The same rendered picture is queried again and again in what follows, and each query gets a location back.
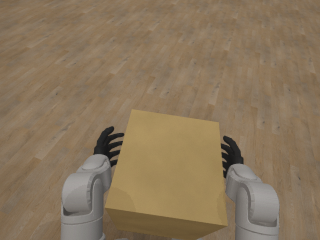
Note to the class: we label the carton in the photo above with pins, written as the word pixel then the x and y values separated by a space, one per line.
pixel 169 179

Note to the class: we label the right robot forearm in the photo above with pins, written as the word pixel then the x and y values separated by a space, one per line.
pixel 257 204

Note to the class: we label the right robot hand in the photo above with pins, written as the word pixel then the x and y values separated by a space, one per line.
pixel 233 156

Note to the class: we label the left robot forearm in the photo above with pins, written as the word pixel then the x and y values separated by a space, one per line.
pixel 82 200

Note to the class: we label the left robot hand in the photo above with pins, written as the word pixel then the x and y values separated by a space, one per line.
pixel 103 147

